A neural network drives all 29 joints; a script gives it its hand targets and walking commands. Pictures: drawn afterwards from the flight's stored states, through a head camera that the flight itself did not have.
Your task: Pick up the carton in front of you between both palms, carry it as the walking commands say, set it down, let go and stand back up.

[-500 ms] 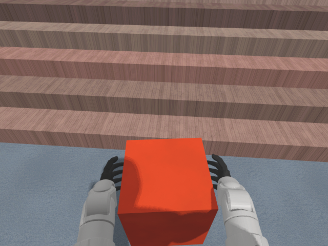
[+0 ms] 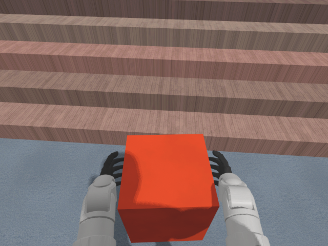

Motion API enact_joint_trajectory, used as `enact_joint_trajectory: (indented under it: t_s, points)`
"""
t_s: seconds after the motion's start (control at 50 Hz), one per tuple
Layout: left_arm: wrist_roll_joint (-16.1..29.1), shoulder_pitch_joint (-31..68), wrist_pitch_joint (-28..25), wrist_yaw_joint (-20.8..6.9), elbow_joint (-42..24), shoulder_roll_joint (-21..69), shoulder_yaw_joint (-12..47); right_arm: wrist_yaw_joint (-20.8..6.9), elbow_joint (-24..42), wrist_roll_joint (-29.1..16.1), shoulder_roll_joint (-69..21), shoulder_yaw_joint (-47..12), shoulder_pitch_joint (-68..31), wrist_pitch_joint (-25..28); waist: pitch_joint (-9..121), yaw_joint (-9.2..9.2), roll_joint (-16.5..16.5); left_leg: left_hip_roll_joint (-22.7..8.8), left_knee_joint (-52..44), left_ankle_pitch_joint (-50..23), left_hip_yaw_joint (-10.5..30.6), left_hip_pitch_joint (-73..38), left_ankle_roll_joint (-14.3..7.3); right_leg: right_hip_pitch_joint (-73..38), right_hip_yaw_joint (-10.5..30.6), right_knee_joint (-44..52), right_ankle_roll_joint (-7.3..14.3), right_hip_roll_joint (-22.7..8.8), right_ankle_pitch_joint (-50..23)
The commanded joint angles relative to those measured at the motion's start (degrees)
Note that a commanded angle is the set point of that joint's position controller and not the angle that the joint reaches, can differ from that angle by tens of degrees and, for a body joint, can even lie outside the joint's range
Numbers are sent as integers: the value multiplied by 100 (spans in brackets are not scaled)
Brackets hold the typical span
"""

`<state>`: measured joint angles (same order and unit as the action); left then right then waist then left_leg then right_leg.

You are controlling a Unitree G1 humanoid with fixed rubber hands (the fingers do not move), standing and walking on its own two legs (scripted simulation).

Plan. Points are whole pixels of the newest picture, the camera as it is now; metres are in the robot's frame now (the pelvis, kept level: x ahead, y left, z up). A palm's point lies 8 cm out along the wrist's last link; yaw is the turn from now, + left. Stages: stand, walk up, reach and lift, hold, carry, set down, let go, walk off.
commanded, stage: reach and lift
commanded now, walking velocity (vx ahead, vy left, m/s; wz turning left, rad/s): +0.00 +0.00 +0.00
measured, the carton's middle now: (166, 189) +0.31 +0.00 -0.05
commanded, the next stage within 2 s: hold in 0.44 s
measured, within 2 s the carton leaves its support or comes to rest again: neither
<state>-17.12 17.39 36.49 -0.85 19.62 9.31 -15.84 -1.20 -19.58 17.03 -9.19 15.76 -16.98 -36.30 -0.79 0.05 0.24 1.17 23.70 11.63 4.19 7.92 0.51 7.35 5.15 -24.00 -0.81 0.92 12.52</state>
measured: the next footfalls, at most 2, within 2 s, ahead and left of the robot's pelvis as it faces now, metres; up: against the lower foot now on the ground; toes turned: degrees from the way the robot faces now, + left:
none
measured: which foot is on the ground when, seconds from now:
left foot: down 0.00-1.00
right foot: down 0.00-1.00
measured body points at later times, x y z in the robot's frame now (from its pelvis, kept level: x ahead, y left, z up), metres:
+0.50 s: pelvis +0.00 +0.00 +0.00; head -0.03 +0.00 +0.45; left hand +0.30 +0.15 +0.03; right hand +0.30 -0.15 +0.03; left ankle +0.02 +0.13 -0.74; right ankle +0.01 -0.13 -0.74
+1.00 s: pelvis -0.01 +0.00 +0.00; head -0.05 +0.00 +0.45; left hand +0.30 +0.15 +0.05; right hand +0.29 -0.15 +0.04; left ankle +0.02 +0.13 -0.74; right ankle +0.01 -0.13 -0.74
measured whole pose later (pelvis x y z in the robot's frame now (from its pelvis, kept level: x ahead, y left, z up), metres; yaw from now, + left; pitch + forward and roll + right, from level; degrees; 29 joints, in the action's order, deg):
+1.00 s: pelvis -0.01 +0.00 +0.00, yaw +0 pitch -8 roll +0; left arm -16.0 17.7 42.7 -0.8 14.2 9.4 -14.8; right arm -1.2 -13.8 16.0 -9.3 14.9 -17.3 -42.8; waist -2.6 -0.1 0.2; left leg 1.1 22.1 10.3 4.4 4.0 0.6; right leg 3.4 5.1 -22.4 -0.7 0.9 11.3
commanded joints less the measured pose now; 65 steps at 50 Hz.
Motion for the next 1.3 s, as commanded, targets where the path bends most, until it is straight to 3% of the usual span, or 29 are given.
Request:
enact_joint_trajectory:
  t_s: [0.0,0.24,0.42,0.52,0.62,0.68,0.88,1.02,1.28]
  points:
    - [1366,2363,-68,-1278,-258,5400,3161,-1299,342,-1402,-5263,-3198,-2538,94,1609,21,-38,426,-327,-1468,-19,-794,16,-367,-110,391,37,479,-1344]
    - [1497,2147,81,-1272,-709,5238,3362,-1226,719,-1506,-5243,-3354,-2233,-83,1466,20,4,460,-408,-1591,-20,-851,1,-589,-59,482,8,475,-1626]
    - [1517,2414,183,-1303,-761,5177,3397,-1210,727,-1526,-5253,-3352,-2475,-194,1292,35,15,459,-430,-1063,-57,-741,-35,-527,-60,528,19,451,-1133]
    - [1744,2313,415,-1272,-1245,5229,3761,-1175,1226,-1729,-5218,-3700,-2392,-417,1591,-19,-22,451,-489,-1328,-6,-992,-1,-724,-51,595,7,455,-1399]
    - [1474,2296,601,-1216,-808,4911,3271,-1159,832,-1458,-4830,-3179,-2379,-612,700,-41,-41,412,-639,-450,-43,-655,-20,-425,-121,724,63,430,-443]
    - [1507,2665,569,-1256,-774,5090,3303,-1239,775,-1484,-4975,-3180,-2747,-581,683,-30,-36,398,-642,-45,-71,-586,-43,-313,-153,709,78,414,-45]
    - [1553,2985,483,-1294,-626,5315,3340,-1316,747,-1536,-5089,-3318,-3171,-464,1178,-8,-31,366,-554,-201,-56,-758,-37,-351,-170,603,93,432,-160]
    - [1499,2710,529,-1258,-632,5223,3281,-1287,693,-1487,-5016,-3250,-2852,-500,1142,-18,-58,381,-574,-569,-55,-839,1,-439,-155,637,70,447,-509]
    - [1631,2172,581,-1213,-1149,5077,3479,-1187,1241,-1643,-4995,-3504,-2328,-578,1242,-16,22,433,-566,-1310,-19,-956,6,-717,-85,658,8,446,-1349]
